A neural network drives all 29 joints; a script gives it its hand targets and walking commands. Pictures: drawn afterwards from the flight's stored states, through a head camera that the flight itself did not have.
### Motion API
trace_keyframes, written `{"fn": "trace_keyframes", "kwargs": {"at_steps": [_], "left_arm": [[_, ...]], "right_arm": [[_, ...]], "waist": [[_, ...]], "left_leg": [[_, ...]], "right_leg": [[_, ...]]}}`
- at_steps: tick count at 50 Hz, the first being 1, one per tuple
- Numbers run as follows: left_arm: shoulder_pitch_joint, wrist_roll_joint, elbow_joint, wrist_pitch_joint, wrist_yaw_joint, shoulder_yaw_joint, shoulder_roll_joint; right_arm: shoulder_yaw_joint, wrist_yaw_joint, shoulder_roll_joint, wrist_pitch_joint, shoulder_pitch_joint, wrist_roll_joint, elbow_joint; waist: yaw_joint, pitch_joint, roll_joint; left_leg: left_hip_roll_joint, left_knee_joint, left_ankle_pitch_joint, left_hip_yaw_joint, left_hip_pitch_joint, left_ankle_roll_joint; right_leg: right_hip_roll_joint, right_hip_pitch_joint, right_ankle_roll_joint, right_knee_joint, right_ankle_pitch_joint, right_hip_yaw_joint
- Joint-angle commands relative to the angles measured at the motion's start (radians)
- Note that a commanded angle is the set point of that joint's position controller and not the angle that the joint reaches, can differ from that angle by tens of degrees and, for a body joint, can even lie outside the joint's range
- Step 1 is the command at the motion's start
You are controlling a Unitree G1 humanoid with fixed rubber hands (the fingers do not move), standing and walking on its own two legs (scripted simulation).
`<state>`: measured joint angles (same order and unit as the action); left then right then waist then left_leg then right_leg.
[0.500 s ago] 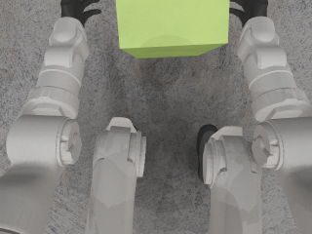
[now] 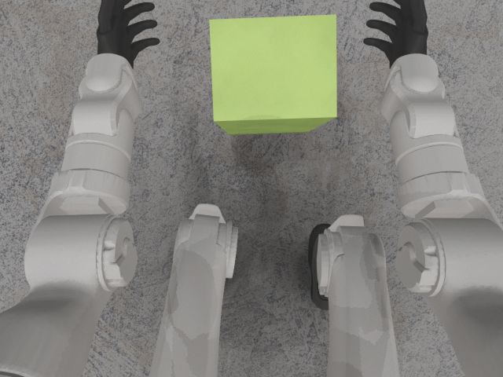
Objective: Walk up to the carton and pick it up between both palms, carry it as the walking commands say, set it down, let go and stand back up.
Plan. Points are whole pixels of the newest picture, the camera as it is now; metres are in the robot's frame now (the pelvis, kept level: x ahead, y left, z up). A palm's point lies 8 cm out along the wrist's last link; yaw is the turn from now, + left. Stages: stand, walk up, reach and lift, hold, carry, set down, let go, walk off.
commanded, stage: set down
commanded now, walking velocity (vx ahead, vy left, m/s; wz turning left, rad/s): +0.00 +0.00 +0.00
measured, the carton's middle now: (269, 89) +0.52 +0.03 -0.32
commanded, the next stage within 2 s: let go in 0.92 s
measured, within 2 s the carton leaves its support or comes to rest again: neither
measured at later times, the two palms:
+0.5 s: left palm out of the picture +0.51 +0.24 +0.02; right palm out of the picture +0.54 -0.14 +0.01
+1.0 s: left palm out of the picture +0.50 +0.23 +0.10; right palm out of the picture +0.53 -0.13 +0.10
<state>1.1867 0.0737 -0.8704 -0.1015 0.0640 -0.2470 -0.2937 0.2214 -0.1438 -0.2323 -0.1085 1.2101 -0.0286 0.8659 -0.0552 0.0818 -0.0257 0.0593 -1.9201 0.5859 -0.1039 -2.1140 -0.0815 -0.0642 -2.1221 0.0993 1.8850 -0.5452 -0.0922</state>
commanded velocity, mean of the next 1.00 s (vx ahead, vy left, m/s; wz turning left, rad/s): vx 0.00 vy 0.00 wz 0.00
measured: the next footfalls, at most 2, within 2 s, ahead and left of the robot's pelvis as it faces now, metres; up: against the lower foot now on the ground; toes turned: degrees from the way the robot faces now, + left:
none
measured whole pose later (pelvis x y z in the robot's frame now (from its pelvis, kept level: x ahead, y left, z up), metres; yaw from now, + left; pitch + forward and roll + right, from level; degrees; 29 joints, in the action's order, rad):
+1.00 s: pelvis +0.04 +0.00 +0.21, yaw +1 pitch +44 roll -1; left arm 0.97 -0.14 -0.77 -0.10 -0.04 -0.38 -0.18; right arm 0.36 -0.10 -0.06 -0.12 0.97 0.21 0.71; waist -0.05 -0.04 -0.01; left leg 0.02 -1.03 0.32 -0.10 -1.48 -0.05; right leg -0.02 -1.48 0.06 1.00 -0.29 -0.07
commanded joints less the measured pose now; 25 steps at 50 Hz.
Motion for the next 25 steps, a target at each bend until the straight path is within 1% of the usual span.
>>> {"fn": "trace_keyframes", "kwargs": {"at_steps": [1, 5, 13, 18, 25], "left_arm": [[0.195, -0.018, 0.102, 0.015, -0.010, -0.028, -0.097], [0.181, -0.030, 0.117, 0.012, -0.020, -0.047, -0.098], [0.139, -0.035, 0.179, -0.007, -0.039, -0.066, -0.102], [0.114, -0.040, 0.193, -0.015, -0.057, -0.075, -0.102], [0.072, -0.063, 0.192, -0.014, -0.088, -0.090, -0.086]], "right_arm": [[0.017, 0.003, -0.072, 0.012, 0.197, 0.020, -0.108], [0.022, 0.003, -0.058, 0.003, 0.186, 0.035, -0.137], [0.019, -0.004, -0.035, -0.027, 0.139, 0.051, -0.230], [0.021, -0.002, -0.019, -0.040, 0.110, 0.059, -0.261], [0.039, 0.011, 0.012, -0.042, 0.071, 0.089, -0.271]], "waist": [[-0.024, -1.073, 0.019], [-0.031, -1.112, 0.008], [-0.037, -1.212, -0.007], [-0.038, -1.203, -0.014], [-0.035, -1.172, -0.018]], "left_leg": [[0.018, 0.259, -0.348, 0.208, 0.542, 0.007], [0.024, 0.315, -0.370, 0.211, 0.574, 0.009], [0.035, 0.434, -0.429, 0.217, 0.673, 0.013], [0.035, 0.525, -0.448, 0.214, 0.718, 0.018], [0.030, 0.664, -0.487, 0.204, 0.788, 0.024]], "right_leg": [[-0.061, 0.619, -0.028, -0.165, 0.267, 0.223], [-0.066, 0.674, -0.025, -0.224, 0.288, 0.219], [-0.067, 0.833, -0.021, -0.348, 0.352, 0.209], [-0.061, 0.923, -0.022, -0.440, 0.379, 0.198], [-0.050, 1.048, -0.022, -0.578, 0.437, 0.178]]}}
